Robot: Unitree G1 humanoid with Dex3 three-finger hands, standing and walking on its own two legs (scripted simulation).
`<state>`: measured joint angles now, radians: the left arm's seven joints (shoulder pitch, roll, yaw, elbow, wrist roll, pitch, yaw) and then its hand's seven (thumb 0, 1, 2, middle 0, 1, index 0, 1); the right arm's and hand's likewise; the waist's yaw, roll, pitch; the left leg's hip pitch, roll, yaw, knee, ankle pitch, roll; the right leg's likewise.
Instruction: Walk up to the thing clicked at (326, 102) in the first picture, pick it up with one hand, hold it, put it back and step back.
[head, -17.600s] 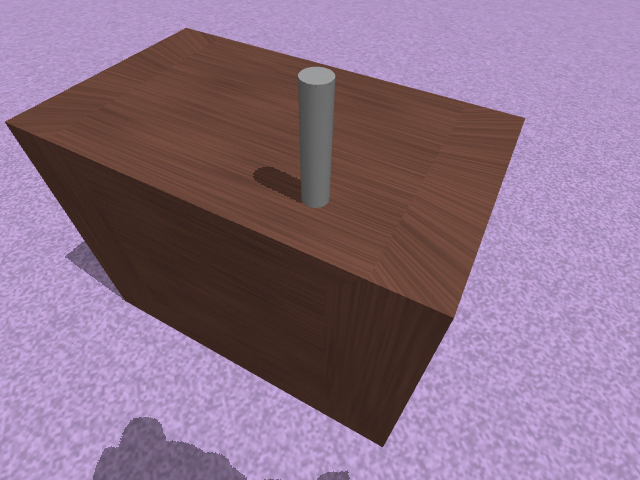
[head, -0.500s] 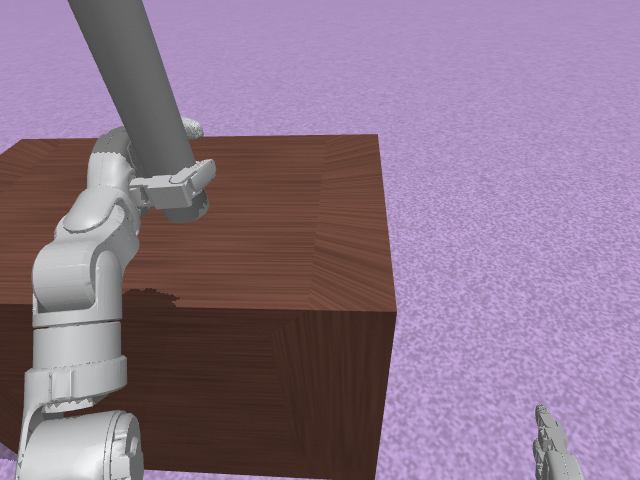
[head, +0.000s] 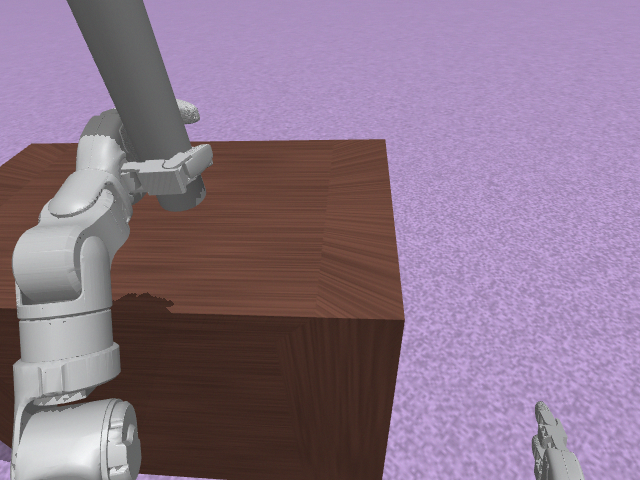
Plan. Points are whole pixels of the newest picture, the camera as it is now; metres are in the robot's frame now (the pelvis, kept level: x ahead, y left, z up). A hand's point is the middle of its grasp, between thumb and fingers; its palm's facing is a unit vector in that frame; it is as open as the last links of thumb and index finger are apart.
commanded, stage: hold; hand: left
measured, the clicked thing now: (144, 97) +0.35 +0.18 +0.35
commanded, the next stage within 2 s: none
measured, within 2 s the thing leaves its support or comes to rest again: neither
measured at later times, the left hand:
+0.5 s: hand (181, 153) +0.34 +0.16 +0.30, palm faces +0.10 -0.99 +0.01, open 7.1 cm
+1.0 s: hand (171, 146) +0.33 +0.16 +0.31, palm faces +0.10 -0.99 +0.00, open 7.1 cm
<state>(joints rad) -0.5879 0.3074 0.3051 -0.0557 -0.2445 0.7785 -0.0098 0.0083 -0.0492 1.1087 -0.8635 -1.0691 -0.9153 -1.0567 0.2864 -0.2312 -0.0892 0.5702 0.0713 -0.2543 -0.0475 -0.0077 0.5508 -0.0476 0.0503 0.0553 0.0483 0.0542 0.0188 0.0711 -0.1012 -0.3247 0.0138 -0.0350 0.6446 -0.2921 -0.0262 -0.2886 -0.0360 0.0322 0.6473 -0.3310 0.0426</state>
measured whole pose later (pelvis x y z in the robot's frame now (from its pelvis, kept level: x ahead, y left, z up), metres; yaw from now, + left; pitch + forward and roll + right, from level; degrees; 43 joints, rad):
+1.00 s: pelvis +0.00 -0.01 +0.00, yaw +0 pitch -2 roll +0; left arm -0.60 0.32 0.32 -0.14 -0.28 0.88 -0.01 0.01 -0.05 1.12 -0.86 -1.07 -0.92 -1.06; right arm 0.26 -0.24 -0.09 0.63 0.08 -0.25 -0.04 -0.01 0.56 -0.05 0.05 0.06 0.05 0.05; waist 0.03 0.08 -0.12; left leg -0.33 0.01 -0.04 0.66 -0.30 -0.03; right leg -0.30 -0.04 0.03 0.68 -0.35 0.04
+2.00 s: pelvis -0.01 +0.00 +0.00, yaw +0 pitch -2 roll +0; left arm -0.68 0.34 0.32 -0.06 -0.27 0.91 0.00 0.01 -0.06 1.12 -0.86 -1.08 -0.92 -1.06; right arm 0.28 -0.23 -0.07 0.62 0.09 -0.27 -0.03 -0.01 0.56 -0.05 0.05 0.06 0.05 0.05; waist 0.03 0.08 -0.11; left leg -0.34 0.01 -0.04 0.65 -0.28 -0.03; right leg -0.31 -0.04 0.03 0.67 -0.32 0.04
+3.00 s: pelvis -0.01 +0.00 -0.01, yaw -1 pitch +1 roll +0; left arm -0.73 0.36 0.30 0.45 -0.17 0.46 0.02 0.01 -0.05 1.11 -0.86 -1.06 -0.92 -1.05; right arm 0.25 -0.22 -0.05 0.65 0.04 -0.34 -0.09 -0.01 0.57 -0.04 0.05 0.06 0.05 0.05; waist -0.03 0.03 -0.06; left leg -0.43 0.03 -0.03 0.69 -0.29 -0.03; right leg -0.40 -0.02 0.04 0.69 -0.32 0.04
